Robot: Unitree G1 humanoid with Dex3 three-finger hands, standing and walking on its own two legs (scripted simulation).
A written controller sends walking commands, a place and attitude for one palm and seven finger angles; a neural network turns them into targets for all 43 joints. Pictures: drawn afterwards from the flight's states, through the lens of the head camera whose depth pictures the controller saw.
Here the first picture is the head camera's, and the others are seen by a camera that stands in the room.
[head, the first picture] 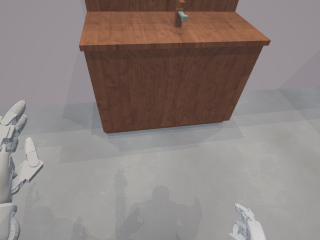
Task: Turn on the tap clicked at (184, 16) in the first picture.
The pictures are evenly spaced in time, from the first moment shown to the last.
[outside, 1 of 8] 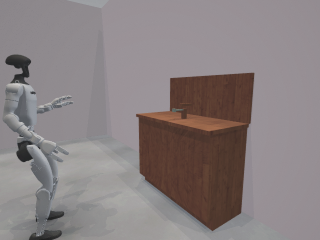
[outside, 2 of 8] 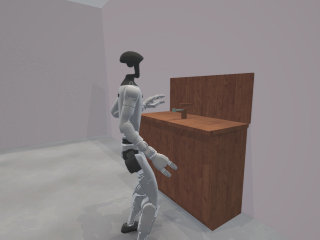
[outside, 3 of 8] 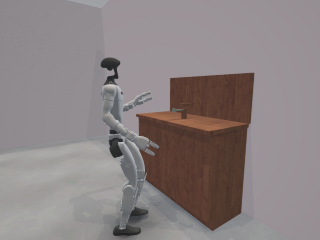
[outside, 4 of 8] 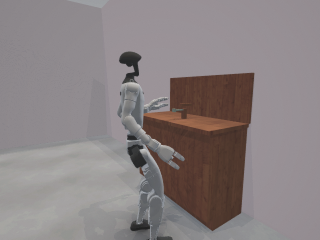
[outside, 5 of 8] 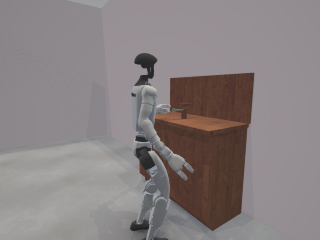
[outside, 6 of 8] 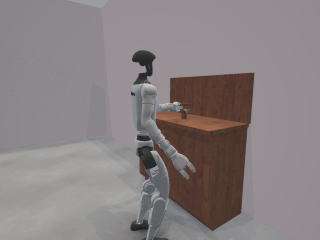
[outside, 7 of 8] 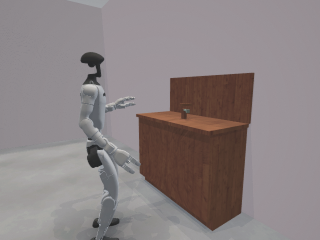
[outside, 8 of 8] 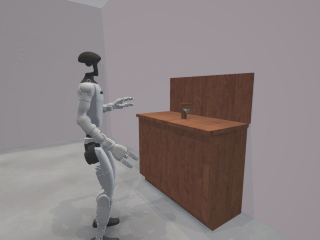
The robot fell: no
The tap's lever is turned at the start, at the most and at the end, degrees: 0 64 64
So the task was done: yes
